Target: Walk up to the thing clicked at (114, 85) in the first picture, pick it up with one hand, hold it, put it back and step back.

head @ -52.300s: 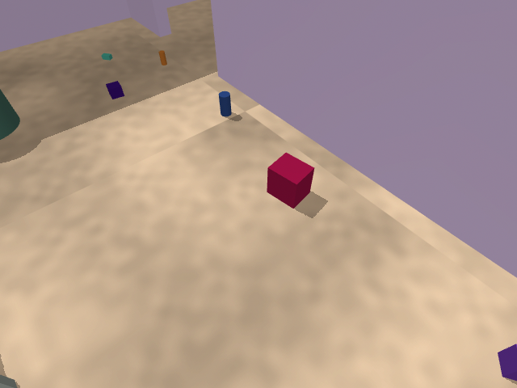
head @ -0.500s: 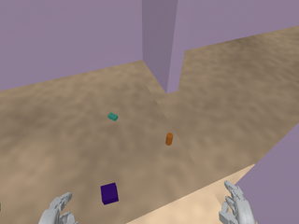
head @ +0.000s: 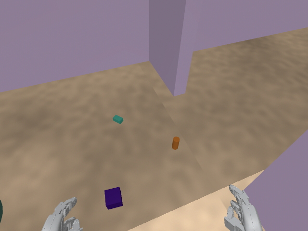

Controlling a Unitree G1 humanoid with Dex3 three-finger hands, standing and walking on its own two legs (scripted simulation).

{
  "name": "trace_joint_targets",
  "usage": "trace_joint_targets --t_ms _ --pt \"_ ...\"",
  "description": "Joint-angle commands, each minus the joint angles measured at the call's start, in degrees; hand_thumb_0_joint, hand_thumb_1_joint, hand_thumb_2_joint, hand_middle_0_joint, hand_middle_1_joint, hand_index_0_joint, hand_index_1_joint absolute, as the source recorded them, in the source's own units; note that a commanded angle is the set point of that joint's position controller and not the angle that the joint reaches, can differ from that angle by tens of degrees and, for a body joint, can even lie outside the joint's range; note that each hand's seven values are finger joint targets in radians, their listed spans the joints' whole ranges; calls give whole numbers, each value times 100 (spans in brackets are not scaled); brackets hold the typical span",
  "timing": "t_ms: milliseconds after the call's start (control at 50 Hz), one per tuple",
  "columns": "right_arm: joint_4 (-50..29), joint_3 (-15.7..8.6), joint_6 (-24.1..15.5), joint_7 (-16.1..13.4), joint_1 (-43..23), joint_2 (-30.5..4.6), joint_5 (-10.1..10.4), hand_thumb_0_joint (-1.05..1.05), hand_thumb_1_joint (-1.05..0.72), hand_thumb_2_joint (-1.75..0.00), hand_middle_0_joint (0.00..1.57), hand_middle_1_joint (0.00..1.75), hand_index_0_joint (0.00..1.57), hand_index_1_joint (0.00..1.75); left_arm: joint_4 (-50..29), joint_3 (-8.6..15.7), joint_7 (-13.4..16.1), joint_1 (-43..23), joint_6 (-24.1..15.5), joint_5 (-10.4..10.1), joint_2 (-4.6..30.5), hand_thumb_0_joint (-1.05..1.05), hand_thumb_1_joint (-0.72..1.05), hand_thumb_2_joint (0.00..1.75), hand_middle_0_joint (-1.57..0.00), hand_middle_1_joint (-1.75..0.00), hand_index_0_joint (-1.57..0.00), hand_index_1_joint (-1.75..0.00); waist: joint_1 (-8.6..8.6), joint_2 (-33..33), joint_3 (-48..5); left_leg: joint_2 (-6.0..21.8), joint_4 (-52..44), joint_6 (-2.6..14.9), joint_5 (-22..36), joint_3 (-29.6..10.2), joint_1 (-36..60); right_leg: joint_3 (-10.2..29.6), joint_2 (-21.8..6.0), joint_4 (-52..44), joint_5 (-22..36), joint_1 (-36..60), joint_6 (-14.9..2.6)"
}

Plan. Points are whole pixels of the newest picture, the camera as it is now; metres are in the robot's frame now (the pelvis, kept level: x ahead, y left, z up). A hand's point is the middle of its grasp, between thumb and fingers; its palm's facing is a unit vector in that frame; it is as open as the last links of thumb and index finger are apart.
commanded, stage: home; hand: left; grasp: from above
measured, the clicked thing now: (113, 198) +0.44 +0.21 -0.68
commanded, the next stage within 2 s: stand in 1.44 s
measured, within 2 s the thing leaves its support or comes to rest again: neither
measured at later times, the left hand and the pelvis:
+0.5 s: hand out of the picture +0.16 +0.17 -0.05, palm faces +0.04 -0.98 -0.21, open 8.1 cm; pelvis +0.00 +0.00 +0.00, yaw +0 degrees
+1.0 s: hand out of the picture +0.16 +0.18 -0.05, palm faces +0.04 -0.98 -0.21, open 7.5 cm; pelvis +0.00 +0.00 +0.00, yaw +0 degrees
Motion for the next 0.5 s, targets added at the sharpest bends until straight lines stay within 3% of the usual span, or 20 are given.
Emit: trace_joint_targets --t_ms 0,160,480 --pt "-932 -338 -360 -82 -435 -739 -16 0 -90 -90 20 30 20 30 -1087 366 37 -61 -272 20 584 0 80 84 -19 -28 -19 -28 -7 -52 -504 -124 -989 106 1572 117 554 -217 230 -748 1310 330 -166" --pt "-923 -335 -398 -93 -429 -741 -14 0 -90 -90 20 30 20 30 -1103 382 27 -148 -260 16 605 0 79 84 -19 -28 -19 -28 -37 -111 -385 -147 -995 144 1140 168 454 -167 207 -867 986 255 -139" --pt "-894 -340 -418 -104 -410 -742 -6 0 -90 -90 20 30 20 30 -1150 369 10 -124 -230 4 630 0 76 82 -19 -28 -19 -28 -18 -40 -423 -147 -942 140 1303 185 478 -142 195 -833 1128 297 -141"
